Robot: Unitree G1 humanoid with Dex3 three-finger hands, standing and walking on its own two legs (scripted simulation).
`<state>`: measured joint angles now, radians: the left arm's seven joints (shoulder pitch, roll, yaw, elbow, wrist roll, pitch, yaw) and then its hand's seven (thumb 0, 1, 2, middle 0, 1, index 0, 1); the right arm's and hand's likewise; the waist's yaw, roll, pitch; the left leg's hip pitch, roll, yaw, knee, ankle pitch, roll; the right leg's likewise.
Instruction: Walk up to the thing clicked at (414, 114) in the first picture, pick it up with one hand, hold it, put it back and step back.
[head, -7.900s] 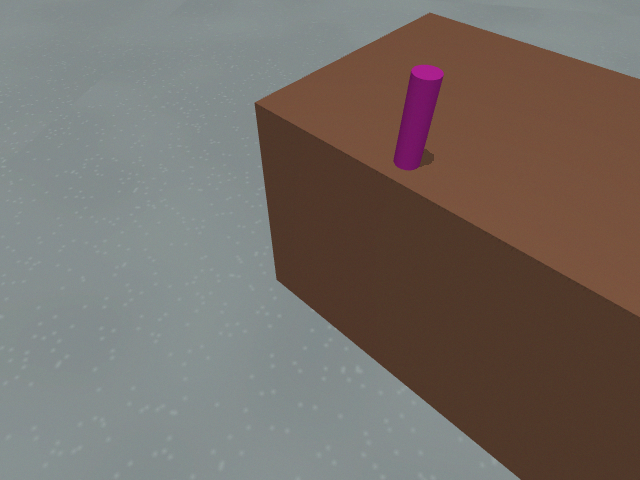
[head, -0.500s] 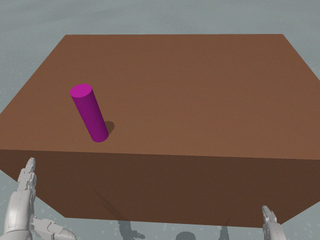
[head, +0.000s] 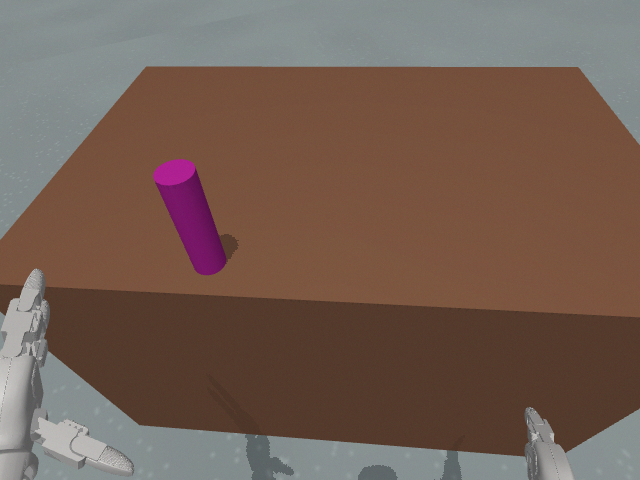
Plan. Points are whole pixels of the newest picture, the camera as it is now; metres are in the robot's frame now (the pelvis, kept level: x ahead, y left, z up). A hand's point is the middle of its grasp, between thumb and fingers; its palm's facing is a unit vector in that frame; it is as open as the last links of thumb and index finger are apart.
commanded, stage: rise first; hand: left
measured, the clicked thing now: (194, 222) +0.44 +0.22 +0.07
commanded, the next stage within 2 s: go down in 0.38 s
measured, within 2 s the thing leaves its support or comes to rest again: neither
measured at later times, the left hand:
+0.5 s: hand (68, 366) +0.19 +0.25 +0.13, palm faces +0.33 -0.84 -0.43, open 17.7 cm
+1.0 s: hand (40, 281) +0.27 +0.32 +0.15, palm faces +0.26 -0.94 -0.21, open 17.6 cm
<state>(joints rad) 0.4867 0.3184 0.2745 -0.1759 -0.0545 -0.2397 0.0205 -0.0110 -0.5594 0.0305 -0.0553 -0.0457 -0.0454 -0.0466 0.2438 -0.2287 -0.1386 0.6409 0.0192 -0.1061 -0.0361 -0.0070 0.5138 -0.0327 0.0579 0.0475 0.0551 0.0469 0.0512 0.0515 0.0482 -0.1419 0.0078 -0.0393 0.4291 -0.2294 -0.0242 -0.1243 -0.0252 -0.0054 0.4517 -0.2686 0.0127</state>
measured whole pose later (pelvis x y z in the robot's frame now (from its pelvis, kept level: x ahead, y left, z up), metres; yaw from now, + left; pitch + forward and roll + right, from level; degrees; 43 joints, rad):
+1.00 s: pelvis +0.00 +0.00 -0.01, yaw +1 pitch -1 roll +0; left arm -0.01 0.48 0.52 0.24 -0.26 -0.13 -0.33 -0.01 -0.57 0.07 -0.06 -0.05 -0.04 -0.05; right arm 0.22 -0.21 -0.04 0.67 0.04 -0.12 -0.09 -0.01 0.50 -0.06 0.06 0.05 0.05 0.05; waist 0.01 0.03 -0.02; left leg -0.24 0.00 -0.05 0.52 -0.27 -0.02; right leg -0.21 -0.03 -0.02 0.52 -0.30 0.02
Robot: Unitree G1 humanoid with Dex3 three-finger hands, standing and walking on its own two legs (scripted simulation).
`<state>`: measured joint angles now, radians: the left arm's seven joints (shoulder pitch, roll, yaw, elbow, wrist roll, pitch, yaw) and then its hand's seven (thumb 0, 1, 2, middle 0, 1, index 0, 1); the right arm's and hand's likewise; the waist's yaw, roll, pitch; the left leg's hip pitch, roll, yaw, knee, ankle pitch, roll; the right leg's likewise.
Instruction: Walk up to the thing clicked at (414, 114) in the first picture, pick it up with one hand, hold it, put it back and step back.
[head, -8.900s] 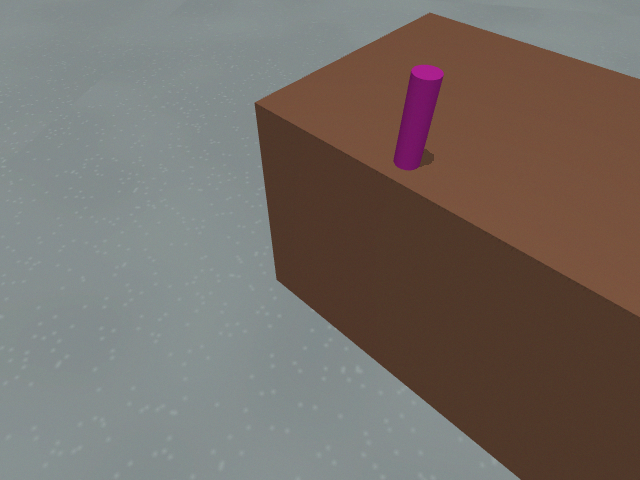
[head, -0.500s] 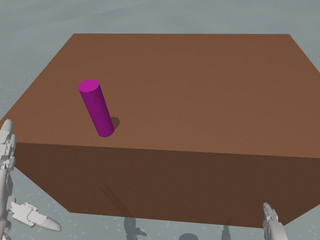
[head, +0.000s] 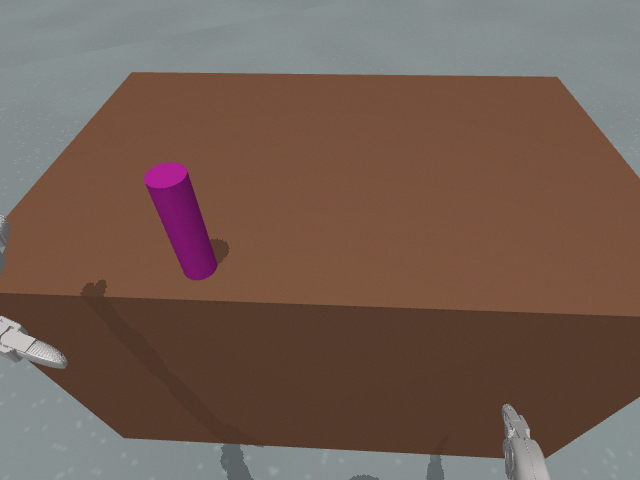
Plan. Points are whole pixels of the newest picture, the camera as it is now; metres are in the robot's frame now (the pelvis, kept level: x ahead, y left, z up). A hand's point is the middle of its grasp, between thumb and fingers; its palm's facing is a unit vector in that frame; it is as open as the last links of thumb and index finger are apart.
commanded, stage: go down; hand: left
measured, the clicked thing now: (185, 226) +0.44 +0.21 +0.07
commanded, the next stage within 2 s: none
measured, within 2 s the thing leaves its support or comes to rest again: neither
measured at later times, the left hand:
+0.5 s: hand (9, 258) +0.31 +0.35 +0.16, palm faces +0.19 -0.98 -0.02, open 17.6 cm
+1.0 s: hand (11, 230) +0.35 +0.37 +0.16, palm faces +0.19 -0.98 -0.01, open 17.7 cm
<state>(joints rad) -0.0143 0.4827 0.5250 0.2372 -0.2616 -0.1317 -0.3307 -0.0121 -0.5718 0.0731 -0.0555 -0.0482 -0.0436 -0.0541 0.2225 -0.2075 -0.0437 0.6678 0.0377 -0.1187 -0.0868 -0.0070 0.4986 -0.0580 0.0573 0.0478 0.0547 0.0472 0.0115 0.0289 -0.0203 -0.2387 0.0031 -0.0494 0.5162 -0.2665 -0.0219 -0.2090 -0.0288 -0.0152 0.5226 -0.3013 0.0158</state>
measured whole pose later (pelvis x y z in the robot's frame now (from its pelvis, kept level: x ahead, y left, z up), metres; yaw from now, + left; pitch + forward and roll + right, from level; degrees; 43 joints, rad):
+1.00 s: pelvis +0.00 +0.01 +0.00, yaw -1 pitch +5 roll -1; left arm -0.45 0.72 0.63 0.84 -0.24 -0.02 -0.55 -0.01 -0.61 0.08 -0.04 -0.03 -0.03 -0.04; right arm 0.23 -0.24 0.04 0.71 0.01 -0.23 -0.17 -0.01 0.52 -0.06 0.06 0.05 0.06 0.05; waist -0.02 0.01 -0.08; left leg -0.37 0.01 -0.04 0.55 -0.27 -0.01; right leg -0.33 -0.02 -0.01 0.51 -0.28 0.02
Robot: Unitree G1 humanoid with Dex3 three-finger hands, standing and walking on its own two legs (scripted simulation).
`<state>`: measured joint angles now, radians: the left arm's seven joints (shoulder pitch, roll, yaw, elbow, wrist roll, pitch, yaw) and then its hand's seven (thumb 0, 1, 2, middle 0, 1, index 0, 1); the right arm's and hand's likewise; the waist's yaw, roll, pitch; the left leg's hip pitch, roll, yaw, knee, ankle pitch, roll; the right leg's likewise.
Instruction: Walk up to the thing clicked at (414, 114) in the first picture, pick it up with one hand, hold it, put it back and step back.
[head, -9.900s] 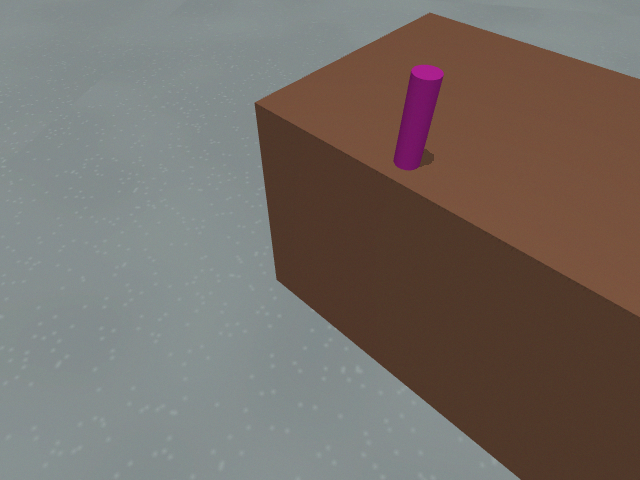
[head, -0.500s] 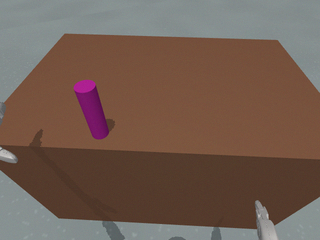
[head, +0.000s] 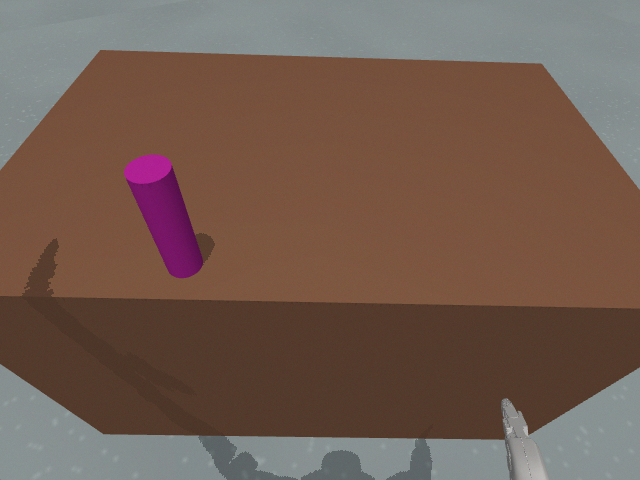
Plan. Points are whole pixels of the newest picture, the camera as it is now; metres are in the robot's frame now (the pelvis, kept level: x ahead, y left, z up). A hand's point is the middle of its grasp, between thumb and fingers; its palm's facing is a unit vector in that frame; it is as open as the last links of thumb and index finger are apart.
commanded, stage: go down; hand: left
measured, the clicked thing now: (169, 222) +0.43 +0.21 +0.08
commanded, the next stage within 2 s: approach in 1.50 s
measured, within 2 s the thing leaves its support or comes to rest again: neither
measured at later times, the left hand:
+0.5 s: hand out of the picture +0.35 +0.38 +0.16, palm faces +0.21 -0.98 +0.00, open 17.7 cm
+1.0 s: hand out of the picture +0.37 +0.39 +0.17, palm faces +0.21 -0.98 -0.01, open 17.6 cm
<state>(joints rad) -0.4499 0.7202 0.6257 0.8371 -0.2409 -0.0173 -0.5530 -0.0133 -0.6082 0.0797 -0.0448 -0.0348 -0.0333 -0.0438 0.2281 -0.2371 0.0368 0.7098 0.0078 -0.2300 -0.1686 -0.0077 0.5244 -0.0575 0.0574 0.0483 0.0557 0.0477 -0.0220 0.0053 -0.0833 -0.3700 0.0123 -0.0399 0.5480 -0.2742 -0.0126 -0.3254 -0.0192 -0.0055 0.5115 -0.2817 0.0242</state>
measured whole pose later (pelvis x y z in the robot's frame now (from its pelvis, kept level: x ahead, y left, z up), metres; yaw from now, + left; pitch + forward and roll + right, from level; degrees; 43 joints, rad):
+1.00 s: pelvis +0.01 +0.01 -0.01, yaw +0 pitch +10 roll -1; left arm -0.56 0.85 0.66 0.98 -0.21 -0.02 -0.61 -0.01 -0.58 0.07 -0.05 -0.04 -0.04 -0.05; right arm 0.22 -0.24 0.04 0.69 0.01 -0.23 -0.18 -0.01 0.52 -0.06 0.06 0.05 0.06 0.05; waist -0.05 0.00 -0.12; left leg -0.49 0.01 -0.05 0.64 -0.33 -0.01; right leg -0.43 -0.02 -0.01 0.57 -0.32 0.03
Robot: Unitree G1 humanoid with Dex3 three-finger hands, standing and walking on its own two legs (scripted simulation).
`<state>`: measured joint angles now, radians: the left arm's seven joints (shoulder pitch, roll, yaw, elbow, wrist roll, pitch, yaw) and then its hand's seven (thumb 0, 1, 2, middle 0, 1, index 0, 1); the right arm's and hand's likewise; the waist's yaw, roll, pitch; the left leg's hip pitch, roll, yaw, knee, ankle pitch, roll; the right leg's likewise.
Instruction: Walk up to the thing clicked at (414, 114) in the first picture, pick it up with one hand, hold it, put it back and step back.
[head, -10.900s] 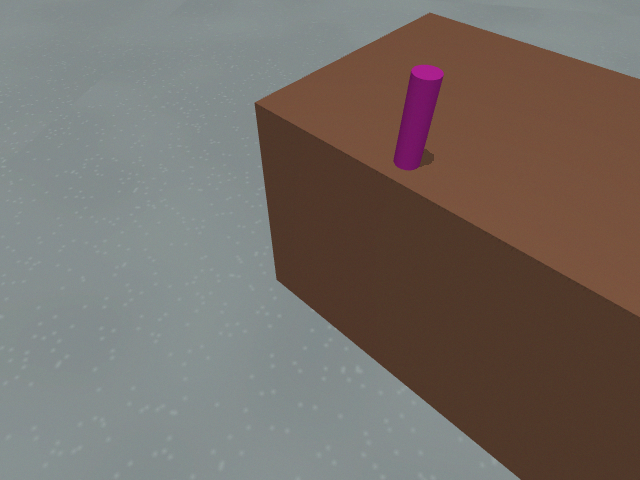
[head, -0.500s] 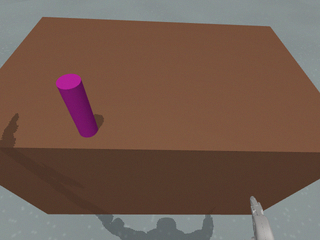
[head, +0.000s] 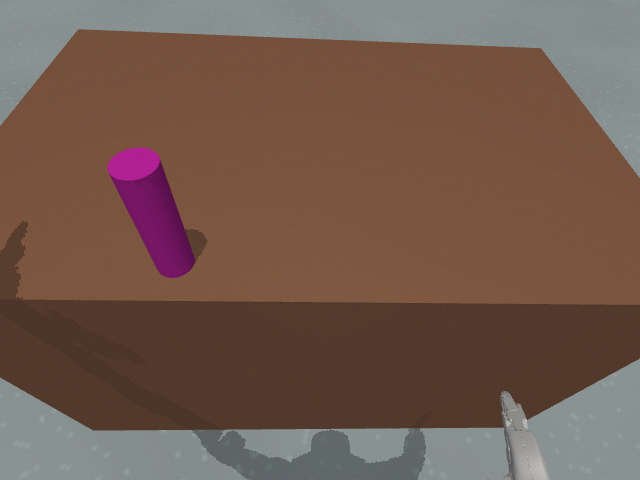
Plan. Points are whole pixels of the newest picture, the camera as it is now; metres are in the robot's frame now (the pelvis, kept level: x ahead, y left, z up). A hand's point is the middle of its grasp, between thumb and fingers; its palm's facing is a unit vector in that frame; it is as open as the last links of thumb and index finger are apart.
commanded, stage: go down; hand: left
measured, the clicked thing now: (158, 220) +0.42 +0.20 +0.08
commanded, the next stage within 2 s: approach in 0.50 s
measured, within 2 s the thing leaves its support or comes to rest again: neither
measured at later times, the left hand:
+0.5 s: hand out of the picture +0.33 +0.39 +0.17, palm faces +0.21 -0.98 -0.01, open 17.6 cm
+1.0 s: hand (36, 242) +0.38 +0.33 +0.10, palm faces +0.13 -0.99 +0.03, open 17.7 cm
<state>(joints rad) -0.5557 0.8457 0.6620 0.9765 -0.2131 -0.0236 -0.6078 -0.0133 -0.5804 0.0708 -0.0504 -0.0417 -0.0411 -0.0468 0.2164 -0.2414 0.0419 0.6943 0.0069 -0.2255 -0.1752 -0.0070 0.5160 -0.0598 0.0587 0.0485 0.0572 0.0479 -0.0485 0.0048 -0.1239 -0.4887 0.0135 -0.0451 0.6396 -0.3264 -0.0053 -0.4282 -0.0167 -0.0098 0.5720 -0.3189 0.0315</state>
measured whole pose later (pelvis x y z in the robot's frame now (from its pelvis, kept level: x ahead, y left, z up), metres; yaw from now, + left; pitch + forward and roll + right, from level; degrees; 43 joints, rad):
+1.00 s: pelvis -0.02 +0.00 -0.01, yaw +0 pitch +12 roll -2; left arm -0.59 0.69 0.52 1.02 -0.23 -0.13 -0.52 -0.01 -0.58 0.05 -0.05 -0.04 -0.03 -0.05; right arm 0.24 -0.23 0.04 0.58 -0.01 -0.23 -0.14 -0.01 0.54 -0.05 0.06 0.05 0.06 0.05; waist -0.07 -0.01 -0.11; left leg -0.62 0.01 -0.05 0.76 -0.35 0.00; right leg -0.56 -0.02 -0.01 0.71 -0.36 0.03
